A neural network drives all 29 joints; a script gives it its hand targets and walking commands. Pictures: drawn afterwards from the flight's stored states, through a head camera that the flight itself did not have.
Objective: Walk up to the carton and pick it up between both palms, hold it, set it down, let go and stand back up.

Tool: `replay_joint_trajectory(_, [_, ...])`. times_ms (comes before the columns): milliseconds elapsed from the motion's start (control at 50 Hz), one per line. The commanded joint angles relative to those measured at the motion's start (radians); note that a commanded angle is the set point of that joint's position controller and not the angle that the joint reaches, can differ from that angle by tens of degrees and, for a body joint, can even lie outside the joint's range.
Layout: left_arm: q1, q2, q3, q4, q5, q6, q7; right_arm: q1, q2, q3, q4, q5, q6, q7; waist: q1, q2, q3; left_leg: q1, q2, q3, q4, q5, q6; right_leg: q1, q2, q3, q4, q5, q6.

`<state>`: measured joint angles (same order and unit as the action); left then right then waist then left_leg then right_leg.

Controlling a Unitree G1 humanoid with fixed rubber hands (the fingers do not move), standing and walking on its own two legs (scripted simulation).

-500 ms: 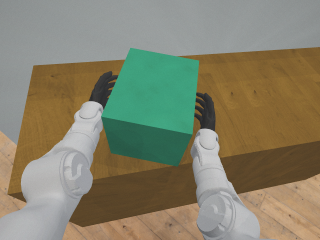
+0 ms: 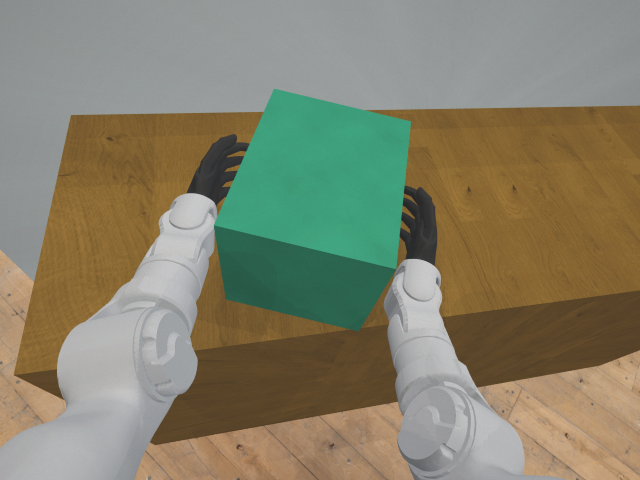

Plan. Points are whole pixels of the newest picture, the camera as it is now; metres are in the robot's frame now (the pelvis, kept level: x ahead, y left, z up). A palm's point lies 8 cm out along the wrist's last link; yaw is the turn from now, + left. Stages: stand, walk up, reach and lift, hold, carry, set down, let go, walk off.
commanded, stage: reach and lift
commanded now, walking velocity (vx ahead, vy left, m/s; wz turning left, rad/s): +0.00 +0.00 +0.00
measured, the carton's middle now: (316, 211) +0.45 -0.07 +0.04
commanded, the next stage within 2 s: none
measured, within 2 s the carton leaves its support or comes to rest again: leaves its support in 1.16 s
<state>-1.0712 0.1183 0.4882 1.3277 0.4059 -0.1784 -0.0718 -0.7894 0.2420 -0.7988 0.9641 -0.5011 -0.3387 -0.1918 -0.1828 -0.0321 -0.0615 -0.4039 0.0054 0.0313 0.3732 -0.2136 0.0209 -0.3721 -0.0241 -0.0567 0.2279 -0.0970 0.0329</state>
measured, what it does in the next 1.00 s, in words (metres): stands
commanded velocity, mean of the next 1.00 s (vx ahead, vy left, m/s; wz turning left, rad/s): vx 0.00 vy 0.00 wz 0.00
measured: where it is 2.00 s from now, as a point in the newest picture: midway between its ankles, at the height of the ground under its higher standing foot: outside the picture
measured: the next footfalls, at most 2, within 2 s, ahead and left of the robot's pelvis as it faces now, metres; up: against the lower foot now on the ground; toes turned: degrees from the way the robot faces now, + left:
none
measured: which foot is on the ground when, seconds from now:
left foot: down 0.00-1.00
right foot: down 0.00-1.00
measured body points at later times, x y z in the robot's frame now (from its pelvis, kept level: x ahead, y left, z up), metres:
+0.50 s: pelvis +0.00 -0.01 +0.00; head +0.09 +0.03 +0.44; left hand +0.49 +0.07 +0.06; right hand +0.39 -0.19 +0.04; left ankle -0.04 +0.09 -0.75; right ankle -0.01 -0.14 -0.75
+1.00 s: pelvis -0.01 -0.02 +0.00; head +0.08 +0.01 +0.44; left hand +0.47 +0.08 +0.06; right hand +0.39 -0.19 +0.04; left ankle -0.04 +0.09 -0.75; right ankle -0.01 -0.14 -0.75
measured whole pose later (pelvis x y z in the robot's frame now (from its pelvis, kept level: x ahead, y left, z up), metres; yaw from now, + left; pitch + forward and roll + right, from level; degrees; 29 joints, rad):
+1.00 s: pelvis -0.01 -0.02 +0.00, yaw +1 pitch +17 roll -2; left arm -1.10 0.16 0.28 1.47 0.24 -0.30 -0.01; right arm -0.77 0.16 -0.62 1.13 -0.36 -0.48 -0.28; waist -0.14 -0.01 -0.14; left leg -0.50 0.02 0.01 0.39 -0.20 0.01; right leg -0.46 -0.01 -0.08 0.24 -0.08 0.01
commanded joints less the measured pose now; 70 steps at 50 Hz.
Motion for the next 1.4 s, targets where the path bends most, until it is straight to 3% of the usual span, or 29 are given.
replay_joint_trajectory(0, [-0.475, -0.544, -0.140, 0.062, 0.057, -0.014, -0.114, -0.510, 0.445, 0.282, 0.158, -0.081, -0.017, 0.140, -0.015, 0.190, -0.529, 0.323, 0.019, 0.042, 0.056, 0.687, -0.130, 0.236, 0.060, -0.069, 0.067, 0.405, -0.012])
replay_joint_trajectory(20, [-0.483, -0.524, -0.155, 0.065, 0.051, -0.016, -0.106, -0.571, 0.447, 0.303, 0.105, -0.067, -0.025, 0.140, 0.003, 0.229, -0.587, 0.328, 0.027, 0.035, 0.064, 0.673, -0.145, 0.232, 0.064, -0.080, 0.083, 0.387, -0.014])
replay_joint_trajectory(40, [-0.469, -0.515, -0.110, 0.087, 0.065, -0.011, -0.116, -0.560, 0.462, 0.318, 0.082, -0.081, -0.016, 0.134, 0.033, 0.144, -0.520, 0.250, 0.003, 0.059, 0.031, 0.555, -0.109, 0.296, 0.057, -0.077, 0.073, 0.405, -0.002])
replay_joint_trajectory(100, [-0.511, -0.532, -0.139, 0.028, 0.046, -0.031, -0.122, -0.529, 0.457, 0.314, 0.092, -0.068, -0.010, 0.138, -0.003, 0.157, -0.555, 0.194, 0.002, 0.047, -0.004, 0.446, -0.097, 0.393, 0.038, -0.060, 0.096, 0.443, -0.004])
replay_joint_trajectory(160, [-0.483, -0.495, -0.081, 0.115, 0.066, -0.034, -0.137, -0.555, 0.474, 0.344, 0.031, -0.093, -0.010, 0.129, 0.020, 0.084, -0.563, 0.104, -0.026, 0.076, -0.015, 0.316, -0.069, 0.436, 0.020, -0.044, 0.095, 0.506, 0.006])
replay_joint_trajectory(280, [-0.499, -0.538, -0.163, 0.038, 0.038, -0.065, -0.125, -0.510, 0.488, 0.408, 0.104, -0.060, -0.045, 0.120, -0.002, 0.140, -0.621, 0.188, -0.002, 0.041, 0.009, 0.459, -0.092, 0.405, 0.029, -0.052, 0.113, 0.582, 0.005])
replay_joint_trajectory(320, [-0.507, -0.555, -0.155, 0.055, 0.045, -0.068, -0.112, -0.602, 0.464, 0.409, 0.032, -0.059, -0.086, 0.129, 0.025, 0.159, -0.675, 0.227, 0.011, 0.039, 0.013, 0.533, -0.109, 0.377, 0.040, -0.066, 0.114, 0.556, 0.001])
replay_joint_trajectory(360, [-0.548, -0.583, -0.202, -0.001, 0.033, -0.093, -0.097, -0.613, 0.438, 0.402, 0.019, -0.064, -0.126, 0.122, 0.000, 0.200, -0.725, 0.257, 0.015, 0.037, 0.027, 0.600, -0.134, 0.335, 0.051, -0.080, 0.108, 0.538, -0.011])
replay_joint_trajectory(400, [-0.561, -0.583, -0.209, -0.020, 0.034, -0.121, -0.094, -0.559, 0.482, 0.430, 0.074, -0.038, -0.126, 0.124, 0.045, 0.213, -0.731, 0.263, -0.002, 0.050, 0.062, 0.631, -0.128, 0.356, 0.050, -0.059, 0.121, 0.569, -0.024])
replay_joint_trajectory(420, [-0.585, -0.605, -0.250, -0.033, 0.019, -0.132, -0.083, -0.622, 0.460, 0.427, 0.054, -0.054, -0.152, 0.127, 0.021, 0.220, -0.779, 0.287, 0.008, 0.041, 0.074, 0.689, -0.147, 0.335, 0.055, -0.074, 0.125, 0.605, -0.022])
replay_joint_trajectory(440, [-0.559, -0.602, -0.188, 0.007, 0.048, -0.126, -0.089, -0.626, 0.487, 0.461, 0.052, -0.051, -0.155, 0.119, 0.079, 0.161, -0.748, 0.236, -0.008, 0.066, 0.067, 0.631, -0.120, 0.383, 0.042, -0.058, 0.124, 0.627, -0.017])
replay_joint_trajectory(460, [-0.575, -0.595, -0.204, -0.001, 0.029, -0.128, -0.094, -0.602, 0.457, 0.440, 0.083, -0.029, -0.147, 0.112, 0.041, 0.151, -0.703, 0.201, -0.013, 0.056, 0.043, 0.570, -0.114, 0.424, 0.038, -0.056, 0.126, 0.623, -0.018])
replay_joint_trajectory(500, [-0.547, -0.605, -0.237, -0.015, 0.030, -0.144, -0.083, -0.619, 0.449, 0.455, 0.100, -0.033, -0.173, 0.124, 0.039, 0.181, -0.748, 0.244, 0.016, 0.035, 0.050, 0.670, -0.134, 0.380, 0.051, -0.067, 0.135, 0.613, -0.010])
replay_joint_trajectory(540, [-0.566, -0.583, -0.194, 0.007, 0.038, -0.157, -0.083, -0.627, 0.445, 0.460, 0.105, -0.045, -0.171, 0.120, 0.073, 0.117, -0.686, 0.215, 0.002, 0.063, 0.042, 0.605, -0.106, 0.394, 0.044, -0.049, 0.114, 0.608, -0.021])
replay_joint_trajectory(560, [-0.552, -0.558, -0.202, 0.036, 0.028, -0.154, -0.089, -0.587, 0.449, 0.453, 0.145, -0.048, -0.161, 0.109, 0.035, 0.115, -0.688, 0.172, -0.004, 0.061, 0.030, 0.552, -0.103, 0.415, 0.034, -0.050, 0.126, 0.629, -0.023])
replay_joint_trajectory(620, [-0.589, -0.635, -0.267, -0.008, -0.001, -0.178, -0.072, -0.647, 0.471, 0.481, 0.111, -0.030, -0.202, 0.115, 0.056, 0.144, -0.774, 0.236, 0.003, 0.053, 0.054, 0.641, -0.126, 0.356, 0.062, -0.067, 0.125, 0.589, -0.030])
replay_joint_trajectory(660, [-0.625, -0.587, -0.245, 0.004, -0.002, -0.186, -0.079, -0.644, 0.474, 0.486, 0.132, -0.020, -0.194, 0.106, 0.069, 0.132, -0.775, 0.176, -0.014, 0.069, 0.029, 0.530, -0.103, 0.434, 0.043, -0.043, 0.117, 0.593, -0.027])
replay_joint_trajectory(700, [-0.617, -0.614, -0.266, 0.024, -0.005, -0.177, -0.080, -0.675, 0.440, 0.467, 0.129, -0.035, -0.208, 0.108, 0.023, 0.132, -0.776, 0.217, 0.012, 0.041, 0.029, 0.587, -0.123, 0.401, 0.054, -0.072, 0.128, 0.602, -0.025])
replay_joint_trajectory(760, [-0.587, -0.640, -0.337, -0.024, -0.047, -0.195, -0.056, -0.642, 0.425, 0.489, 0.191, -0.004, -0.220, 0.108, 0.040, 0.197, -0.789, 0.324, 0.024, 0.034, 0.081, 0.766, -0.150, 0.320, 0.075, -0.074, 0.123, 0.600, -0.045])
replay_joint_trajectory(820, [-0.624, -0.628, -0.320, 0.037, -0.057, -0.197, -0.071, -0.682, 0.459, 0.508, 0.158, 0.001, -0.222, 0.086, 0.044, 0.163, -0.822, 0.182, -0.019, 0.069, 0.057, 0.582, -0.124, 0.405, 0.047, -0.053, 0.124, 0.663, -0.039])
replay_joint_trajectory(900, [-0.691, -0.568, -0.314, 0.034, -0.093, -0.204, -0.092, -0.690, 0.488, 0.534, 0.146, 0.015, -0.184, 0.079, 0.038, 0.079, -0.794, 0.022, -0.033, 0.057, 0.022, 0.353, -0.067, 0.551, 0.017, -0.018, 0.175, 0.721, -0.010])
replay_joint_trajectory(940, [-0.668, -0.585, -0.364, 0.007, -0.123, -0.203, -0.085, -0.713, 0.482, 0.535, 0.136, 0.009, -0.189, 0.082, 0.011, 0.120, -0.861, 0.021, -0.026, 0.055, 0.016, 0.369, -0.087, 0.558, 0.028, -0.024, 0.183, 0.721, -0.015])
replay_joint_trajectory(1000, [-0.634, -0.615, -0.370, 0.019, -0.135, -0.183, -0.086, -0.704, 0.483, 0.619, 0.116, 0.076, -0.167, 0.084, 0.054, 0.165, -0.860, 0.088, -0.023, 0.041, 0.050, 0.471, -0.096, 0.487, 0.038, -0.017, 0.188, 0.723, -0.031])
replay_joint_trajectory(1060, [-0.679, -0.611, -0.416, -0.018, -0.178, -0.178, -0.082, -0.754, 0.486, 0.619, 0.089, 0.098, -0.137, 0.076, 0.017, 0.153, -0.830, 0.087, -0.021, 0.011, 0.059, 0.455, -0.097, 0.481, 0.044, -0.023, 0.185, 0.663, -0.032])
replay_joint_trajectory(1140, [-0.680, -0.605, -0.419, -0.041, -0.218, -0.166, -0.083, -0.799, 0.506, 0.689, 0.011, 0.131, -0.097, 0.077, 0.044, 0.129, -0.910, 0.045, -0.030, 0.022, 0.057, 0.382, -0.072, 0.509, 0.045, 0.001, 0.190, 0.658, -0.021])
replay_joint_trajectory(1260, [-0.733, -0.660, -0.478, -0.089, -0.257, -0.139, -0.073, -0.857, 0.486, 0.719, -0.012, 0.210, -0.034, 0.085, 0.030, 0.178, -0.872, 0.203, -0.007, -0.014, 0.098, 0.531, -0.112, 0.398, 0.063, -0.019, 0.185, 0.584, -0.038])
replay_joint_trajectory(1280, [-0.734, -0.716, -0.526, -0.135, -0.299, -0.124, -0.069, -0.884, 0.494, 0.742, -0.056, 0.253, -0.028, 0.080, 0.001, 0.174, -0.916, 0.243, -0.010, -0.027, 0.109, 0.573, -0.121, 0.377, 0.075, -0.023, 0.181, 0.575, -0.046])
replay_joint_trajectory(1340, [-0.760, -0.724, -0.529, -0.179, -0.307, -0.104, -0.050, -0.916, 0.493, 0.789, -0.088, 0.300, 0.007, 0.092, 0.038, 0.184, -0.855, 0.305, 0.004, -0.033, 0.114, 0.587, -0.122, 0.323, 0.079, -0.024, 0.163, 0.486, -0.053])
replay_joint_trajectory(1380, [-0.747, -0.756, -0.574, -0.232, -0.338, -0.085, -0.044, -0.923, 0.467, 0.804, -0.142, 0.315, 0.023, 0.094, 0.014, 0.209, -0.905, 0.330, 0.010, -0.052, 0.122, 0.662, -0.138, 0.312, 0.085, -0.029, 0.170, 0.519, -0.056])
